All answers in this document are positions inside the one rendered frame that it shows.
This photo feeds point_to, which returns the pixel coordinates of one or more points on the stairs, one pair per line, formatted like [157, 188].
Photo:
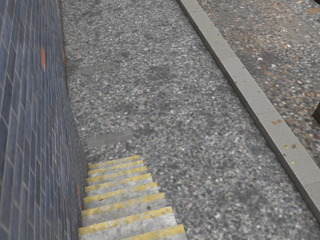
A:
[123, 203]

